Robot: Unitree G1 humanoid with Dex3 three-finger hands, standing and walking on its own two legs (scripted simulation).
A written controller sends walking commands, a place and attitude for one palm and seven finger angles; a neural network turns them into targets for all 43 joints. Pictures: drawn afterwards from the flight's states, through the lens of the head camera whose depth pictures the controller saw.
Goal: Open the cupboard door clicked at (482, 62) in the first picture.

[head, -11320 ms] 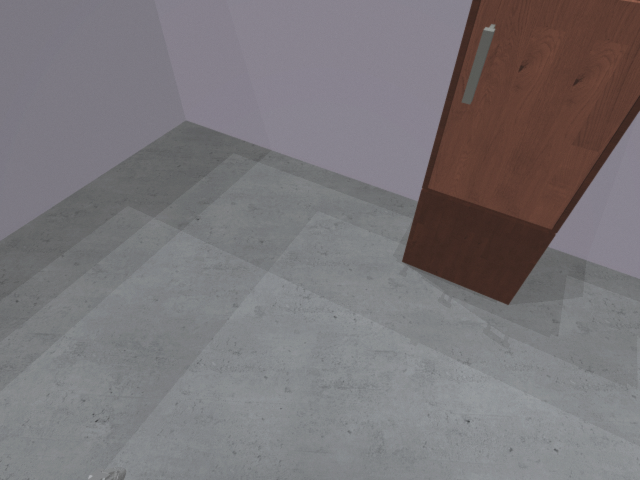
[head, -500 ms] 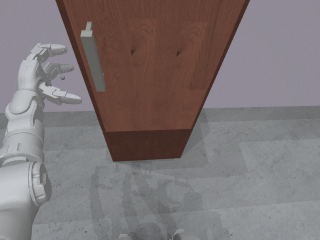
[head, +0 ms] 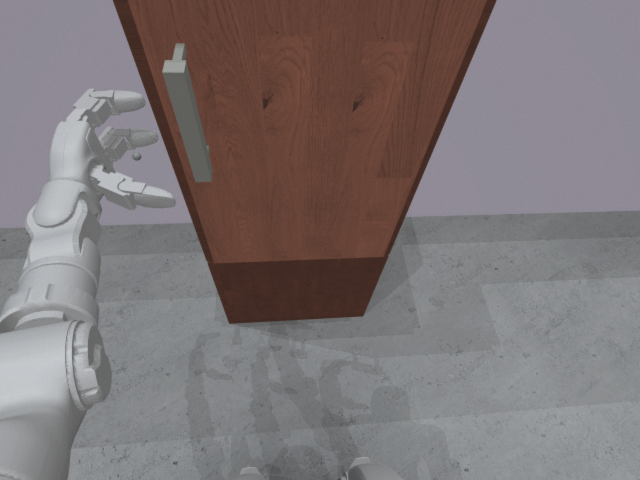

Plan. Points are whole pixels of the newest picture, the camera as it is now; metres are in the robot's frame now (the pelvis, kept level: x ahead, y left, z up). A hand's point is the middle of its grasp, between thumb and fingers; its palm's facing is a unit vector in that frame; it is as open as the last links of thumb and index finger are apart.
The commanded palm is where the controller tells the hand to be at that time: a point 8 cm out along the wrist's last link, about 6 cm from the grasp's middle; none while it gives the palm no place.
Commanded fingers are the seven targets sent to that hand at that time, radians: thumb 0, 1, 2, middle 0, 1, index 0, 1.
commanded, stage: slide the fingers in behind the handle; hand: left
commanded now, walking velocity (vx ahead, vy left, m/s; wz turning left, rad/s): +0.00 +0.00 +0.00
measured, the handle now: (193, 118) +0.55 +0.14 +0.12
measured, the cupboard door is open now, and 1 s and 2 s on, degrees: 0 0 1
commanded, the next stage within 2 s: close the thumb around the handle in 1.52 s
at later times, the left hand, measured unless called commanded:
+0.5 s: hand (174, 152) +0.50 +0.16 +0.11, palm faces +0.01 -1.00 +0.00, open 14.0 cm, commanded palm +0.47 +0.20 +0.11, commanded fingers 0.00 -0.50 0.30 -0.30 -1.20 -0.30 -1.20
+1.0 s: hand (206, 151) +0.49 +0.12 +0.11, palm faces +0.01 -1.00 -0.01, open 14.0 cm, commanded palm +0.47 +0.17 +0.11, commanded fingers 0.00 -0.50 0.30 -0.30 -1.20 -0.30 -1.20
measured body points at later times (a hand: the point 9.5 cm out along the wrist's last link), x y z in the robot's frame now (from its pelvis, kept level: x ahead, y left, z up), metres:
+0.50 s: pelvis +0.00 -0.01 +0.00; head +0.09 +0.00 +0.44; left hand +0.49 +0.22 +0.11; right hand +0.01 -0.27 -0.11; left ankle -0.01 +0.09 -0.70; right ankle +0.01 -0.11 -0.70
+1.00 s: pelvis +0.00 -0.01 +0.00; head +0.08 -0.01 +0.44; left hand +0.49 +0.18 +0.11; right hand +0.03 -0.27 -0.12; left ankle -0.01 +0.09 -0.70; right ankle +0.01 -0.11 -0.70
